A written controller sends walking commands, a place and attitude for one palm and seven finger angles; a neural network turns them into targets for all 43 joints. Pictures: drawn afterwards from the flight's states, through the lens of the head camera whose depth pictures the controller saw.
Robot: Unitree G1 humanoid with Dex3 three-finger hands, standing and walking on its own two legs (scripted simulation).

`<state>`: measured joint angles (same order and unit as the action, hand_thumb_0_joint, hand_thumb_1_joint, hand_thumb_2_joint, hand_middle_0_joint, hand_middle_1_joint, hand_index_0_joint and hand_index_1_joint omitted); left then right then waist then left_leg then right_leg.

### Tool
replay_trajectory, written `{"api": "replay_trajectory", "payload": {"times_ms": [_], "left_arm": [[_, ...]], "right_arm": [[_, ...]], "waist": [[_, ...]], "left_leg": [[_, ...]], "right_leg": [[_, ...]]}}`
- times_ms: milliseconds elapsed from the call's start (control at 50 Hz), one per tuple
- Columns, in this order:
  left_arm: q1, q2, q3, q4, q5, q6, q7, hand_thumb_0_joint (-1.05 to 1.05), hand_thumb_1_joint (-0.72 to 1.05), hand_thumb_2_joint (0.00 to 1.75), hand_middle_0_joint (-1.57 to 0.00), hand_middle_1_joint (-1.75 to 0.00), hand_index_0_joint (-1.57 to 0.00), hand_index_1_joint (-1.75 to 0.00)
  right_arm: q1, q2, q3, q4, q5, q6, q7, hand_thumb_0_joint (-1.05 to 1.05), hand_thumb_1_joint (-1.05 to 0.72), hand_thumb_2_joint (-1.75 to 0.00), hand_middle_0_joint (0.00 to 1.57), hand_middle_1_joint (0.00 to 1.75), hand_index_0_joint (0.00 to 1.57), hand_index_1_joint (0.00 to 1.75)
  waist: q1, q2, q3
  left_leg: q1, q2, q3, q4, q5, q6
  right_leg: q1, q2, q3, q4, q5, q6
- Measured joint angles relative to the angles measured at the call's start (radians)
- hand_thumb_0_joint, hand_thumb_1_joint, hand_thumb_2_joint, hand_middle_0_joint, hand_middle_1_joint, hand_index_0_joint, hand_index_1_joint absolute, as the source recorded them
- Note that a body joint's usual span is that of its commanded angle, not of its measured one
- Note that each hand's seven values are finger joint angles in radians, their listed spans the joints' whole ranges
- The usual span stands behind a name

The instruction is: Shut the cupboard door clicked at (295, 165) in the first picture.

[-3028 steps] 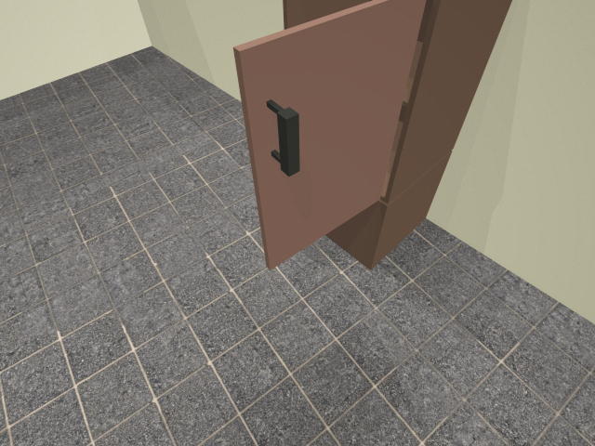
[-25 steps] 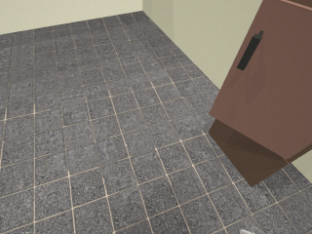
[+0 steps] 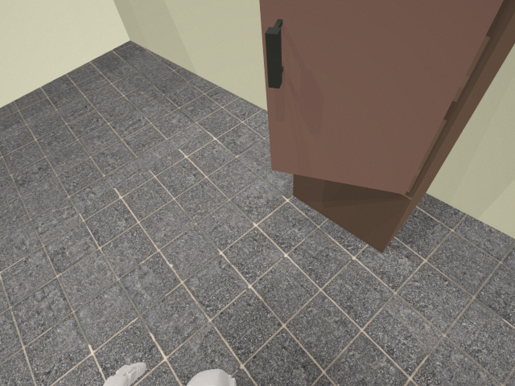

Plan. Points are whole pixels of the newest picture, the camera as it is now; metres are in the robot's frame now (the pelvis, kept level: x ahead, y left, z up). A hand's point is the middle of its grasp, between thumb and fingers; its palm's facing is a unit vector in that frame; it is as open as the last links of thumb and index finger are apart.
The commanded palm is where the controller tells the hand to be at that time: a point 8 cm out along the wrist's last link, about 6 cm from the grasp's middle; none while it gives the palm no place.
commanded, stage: turn to face it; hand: left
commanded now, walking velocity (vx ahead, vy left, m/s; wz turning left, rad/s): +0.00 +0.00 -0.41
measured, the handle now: (277, 54) +0.74 -0.02 +0.10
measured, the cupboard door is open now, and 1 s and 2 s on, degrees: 25 25 25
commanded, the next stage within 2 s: take the last steps up to it in 0.40 s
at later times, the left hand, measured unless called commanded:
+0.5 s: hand out of the picture +0.11 +0.22 -0.17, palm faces -0.11 -0.98 -0.19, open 7.4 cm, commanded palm none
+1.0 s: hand (191, 385) +0.14 +0.15 -0.16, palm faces -0.21 -0.96 -0.16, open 7.4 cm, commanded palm none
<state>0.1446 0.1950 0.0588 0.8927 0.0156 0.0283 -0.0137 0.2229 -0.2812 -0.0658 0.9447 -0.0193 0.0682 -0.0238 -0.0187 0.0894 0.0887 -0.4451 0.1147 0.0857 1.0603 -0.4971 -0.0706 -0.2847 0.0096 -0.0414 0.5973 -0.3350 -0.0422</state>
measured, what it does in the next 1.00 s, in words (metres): steps on the spot: left foot, then right foot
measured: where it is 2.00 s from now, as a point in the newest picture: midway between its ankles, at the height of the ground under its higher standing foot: (292, 360)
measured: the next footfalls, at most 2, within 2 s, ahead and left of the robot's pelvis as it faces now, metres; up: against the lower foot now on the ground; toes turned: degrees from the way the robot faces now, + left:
left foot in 0.38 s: +0.09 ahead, +0.13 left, +0.00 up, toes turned -6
right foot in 0.78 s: +0.03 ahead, -0.12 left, +0.00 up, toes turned -18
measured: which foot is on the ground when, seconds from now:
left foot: up 0.00-0.36, down 0.38-0.78, up 0.80-1.00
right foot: down 0.00-0.40, up 0.42-0.76, down 0.78-1.00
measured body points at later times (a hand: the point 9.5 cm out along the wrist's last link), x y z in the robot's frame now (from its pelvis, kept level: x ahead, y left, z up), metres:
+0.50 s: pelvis +0.03 +0.03 +0.01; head +0.07 +0.05 +0.45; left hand +0.11 +0.27 -0.16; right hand +0.08 -0.23 -0.12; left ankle +0.05 +0.13 -0.73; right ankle -0.04 -0.09 -0.68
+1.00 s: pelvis +0.10 -0.02 +0.01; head +0.10 -0.02 +0.46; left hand +0.15 +0.20 -0.15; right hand +0.03 -0.26 -0.14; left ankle +0.18 +0.09 -0.68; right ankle -0.01 -0.11 -0.73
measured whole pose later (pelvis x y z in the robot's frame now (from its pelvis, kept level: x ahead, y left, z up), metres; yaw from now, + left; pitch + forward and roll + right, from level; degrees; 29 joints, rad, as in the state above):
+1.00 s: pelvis +0.10 -0.02 +0.01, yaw -14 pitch +0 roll -1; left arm 0.32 0.14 0.04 1.07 0.02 -0.03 -0.01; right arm 0.31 -0.21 -0.06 1.05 -0.03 0.01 0.01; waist -0.03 0.01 0.02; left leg -0.50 0.10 0.09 0.88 -0.31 -0.02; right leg -0.03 0.01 -0.07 0.34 -0.31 -0.02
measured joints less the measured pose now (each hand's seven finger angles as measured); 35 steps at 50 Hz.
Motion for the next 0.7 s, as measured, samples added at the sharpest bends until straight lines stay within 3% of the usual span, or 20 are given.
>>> {"api": "replay_trajectory", "payload": {"times_ms": [60,200,300,360,380,400,460,540,620,700], "left_arm": [[0.015,-0.007,-0.005,0.006,-0.002,0.0,0.01,0.01,0.91,0.9,-0.2,-0.3,-0.2,-0.3],[0.053,-0.018,-0.01,0.026,0.002,-0.006,0.011,0.01,0.91,0.9,-0.21,-0.3,-0.2,-0.3],[0.08,-0.018,-0.005,0.042,0.01,0.0,0.012,0.01,0.91,0.9,-0.21,-0.3,-0.2,-0.3],[0.093,-0.006,0.002,0.055,0.007,0.008,0.014,0.01,0.91,0.9,-0.21,-0.3,-0.2,-0.3],[0.099,-0.003,0.004,0.059,0.004,0.011,0.015,0.01,0.91,0.9,-0.21,-0.3,-0.2,-0.3],[0.1,0.004,0.006,0.063,-0.001,0.015,0.015,0.01,0.91,0.9,-0.21,-0.3,-0.2,-0.3],[0.091,0.029,0.016,0.071,-0.003,0.029,0.017,0.01,0.91,0.9,-0.21,-0.3,-0.2,-0.3],[0.072,0.041,0.024,0.075,0.002,0.039,0.006,0.01,0.91,0.9,-0.2,-0.29,-0.2,-0.3],[0.065,0.041,0.021,0.077,0.006,0.035,-0.006,0.01,0.91,0.9,-0.2,-0.29,-0.2,-0.3],[0.059,0.029,0.012,0.089,0.01,0.029,-0.02,0.01,0.91,0.9,-0.2,-0.29,-0.2,-0.3]], "right_arm": [[-0.019,0.005,0.002,-0.007,-0.002,-0.005,0.005,0.01,-0.91,-0.9,0.2,0.3,0.2,0.3],[-0.043,0.032,0.007,-0.021,-0.002,-0.012,0.008,0.01,-0.91,-0.9,0.2,0.3,0.19,0.3],[-0.064,0.052,0.014,-0.025,0.004,-0.017,0.005,0.01,-0.91,-0.9,0.2,0.3,0.19,0.3],[-0.069,0.065,0.022,-0.033,0.008,-0.033,0.002,0.01,-0.91,-0.9,0.2,0.3,0.2,0.3],[-0.065,0.066,0.027,-0.037,0.008,-0.043,0.001,0.01,-0.91,-0.9,0.2,0.3,0.2,0.3],[-0.062,0.072,0.03,-0.035,0.005,-0.053,-0.001,0.01,-0.91,-0.9,0.2,0.3,0.2,0.3],[-0.057,0.095,0.049,-0.035,-0.008,-0.058,-0.007,0.01,-0.91,-0.9,0.2,0.3,0.2,0.3],[-0.033,0.109,0.061,-0.028,-0.017,-0.06,-0.016,0.0,-0.91,-0.9,0.2,0.3,0.2,0.3],[-0.001,0.11,0.058,-0.001,-0.021,-0.063,-0.01,0.0,-0.91,-0.9,0.21,0.3,0.2,0.3],[0.047,0.098,0.044,0.034,-0.024,-0.067,0.0,0.0,-0.9,-0.9,0.21,0.3,0.2,0.3]], "waist": [[0.0,-0.021,-0.002],[0.013,-0.06,-0.029],[0.034,-0.088,-0.041],[0.039,-0.106,-0.046],[0.039,-0.103,-0.051],[0.036,-0.111,-0.054],[0.045,-0.143,-0.039],[0.038,-0.125,-0.025],[0.028,-0.097,-0.029],[0.002,-0.069,-0.047]], "left_leg": [[-0.062,-0.021,-0.032,0.068,0.084,-0.012],[-0.07,-0.037,-0.076,-0.032,0.132,-0.022],[0.003,-0.063,-0.069,-0.202,0.095,-0.009],[0.089,-0.083,-0.059,-0.39,0.171,0.004],[0.13,-0.08,-0.056,-0.475,0.223,0.014],[0.143,-0.083,-0.049,-0.502,0.208,0.052],[0.156,-0.084,-0.011,-0.491,0.192,0.094],[0.19,-0.064,0.006,-0.546,0.221,0.096],[0.216,-0.043,0.025,-0.582,0.232,0.091],[0.236,-0.025,0.045,-0.584,0.218,0.078]], "right_leg": [[0.027,0.008,0.027,-0.074,0.046,-0.004],[0.061,0.036,0.066,-0.14,0.077,-0.015],[0.059,0.048,0.101,-0.127,0.066,-0.005],[0.044,0.053,0.123,-0.09,0.044,0.012],[0.034,0.062,0.128,-0.067,0.031,0.019],[0.017,0.062,0.133,-0.033,0.014,0.025],[-0.06,0.05,0.115,0.199,-0.148,0.038],[-0.123,0.025,0.074,0.394,-0.154,0.059],[-0.103,-0.007,0.042,0.326,-0.134,0.06],[-0.04,-0.021,0.008,0.163,-0.122,0.047]]}}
